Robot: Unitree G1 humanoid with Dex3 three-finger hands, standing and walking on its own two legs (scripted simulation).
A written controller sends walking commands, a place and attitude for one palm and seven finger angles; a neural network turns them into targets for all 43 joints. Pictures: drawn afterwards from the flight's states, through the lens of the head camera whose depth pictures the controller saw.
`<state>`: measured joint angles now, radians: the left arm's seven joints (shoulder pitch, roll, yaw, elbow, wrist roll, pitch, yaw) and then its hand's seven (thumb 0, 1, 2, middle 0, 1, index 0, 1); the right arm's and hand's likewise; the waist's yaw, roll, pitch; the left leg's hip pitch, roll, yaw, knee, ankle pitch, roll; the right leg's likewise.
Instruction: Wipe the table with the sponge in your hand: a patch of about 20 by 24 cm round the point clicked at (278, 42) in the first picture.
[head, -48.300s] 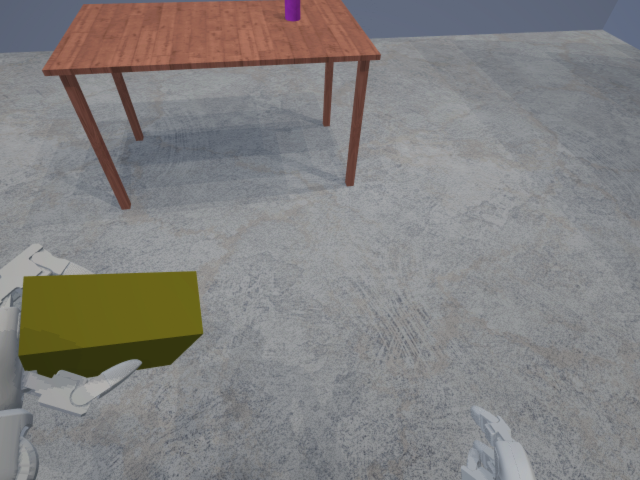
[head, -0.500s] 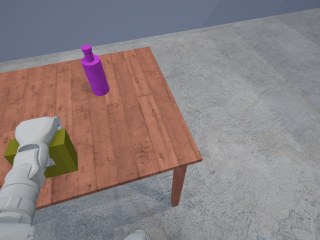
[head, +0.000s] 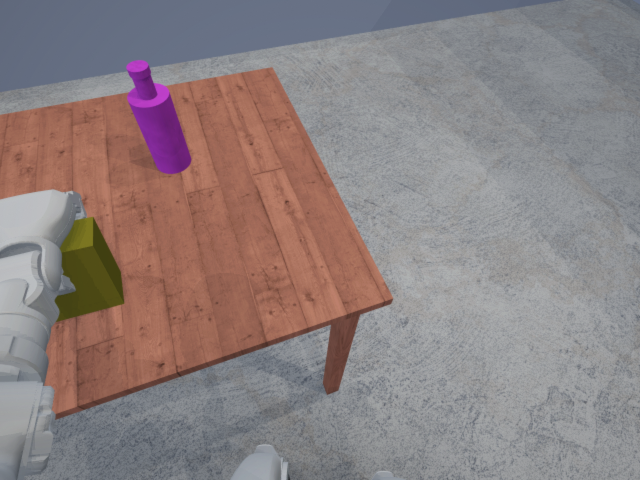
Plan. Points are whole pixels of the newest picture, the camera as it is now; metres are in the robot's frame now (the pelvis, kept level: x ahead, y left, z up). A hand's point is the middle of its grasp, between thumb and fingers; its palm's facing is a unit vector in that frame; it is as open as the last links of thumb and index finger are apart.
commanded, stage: wipe forward along the first lane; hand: left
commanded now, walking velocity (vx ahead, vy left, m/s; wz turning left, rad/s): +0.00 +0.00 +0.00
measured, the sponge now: (61, 284) +0.37 +0.38 -0.03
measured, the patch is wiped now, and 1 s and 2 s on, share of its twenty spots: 0.05 0.40 0.65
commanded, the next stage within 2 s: slide across to the middle lane in 0.56 s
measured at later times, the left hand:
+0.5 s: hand (50, 216) +0.44 +0.39 +0.03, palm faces -0.17 +0.01 -0.99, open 10.1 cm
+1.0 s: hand (71, 200) +0.47 +0.37 +0.03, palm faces -0.17 +0.03 -0.98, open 10.1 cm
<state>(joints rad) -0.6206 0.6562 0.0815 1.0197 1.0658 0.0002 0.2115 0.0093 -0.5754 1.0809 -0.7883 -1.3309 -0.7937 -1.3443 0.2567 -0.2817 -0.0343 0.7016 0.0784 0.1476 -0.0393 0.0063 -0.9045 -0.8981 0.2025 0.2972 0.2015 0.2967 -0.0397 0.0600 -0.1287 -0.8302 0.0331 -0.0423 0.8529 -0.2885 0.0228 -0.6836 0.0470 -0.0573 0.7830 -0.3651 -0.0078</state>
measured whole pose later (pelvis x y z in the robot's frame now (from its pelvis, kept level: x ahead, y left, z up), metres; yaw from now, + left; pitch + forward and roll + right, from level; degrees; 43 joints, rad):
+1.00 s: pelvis +0.02 +0.02 +0.00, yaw +0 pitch +19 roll -5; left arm -0.84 0.68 -0.02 1.12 1.08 0.09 0.17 0.00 -0.55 1.08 -0.74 -1.38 -0.75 -1.39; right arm 0.30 -0.25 -0.02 0.73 0.06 0.16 -0.02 0.00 -0.90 -0.90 0.20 0.30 0.20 0.30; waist -0.09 0.04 -0.13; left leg -0.87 0.02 -0.04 0.86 -0.32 0.05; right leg -0.70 0.04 -0.05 0.75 -0.37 0.01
